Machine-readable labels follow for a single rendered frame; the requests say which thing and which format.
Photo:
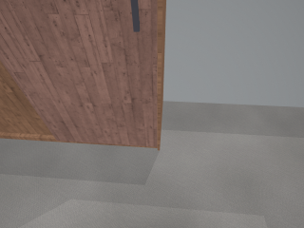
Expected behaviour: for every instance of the wardrobe door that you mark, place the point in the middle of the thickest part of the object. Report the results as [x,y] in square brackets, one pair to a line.
[90,77]
[17,115]

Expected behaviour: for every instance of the handle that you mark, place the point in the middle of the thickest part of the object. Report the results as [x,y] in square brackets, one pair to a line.
[135,15]

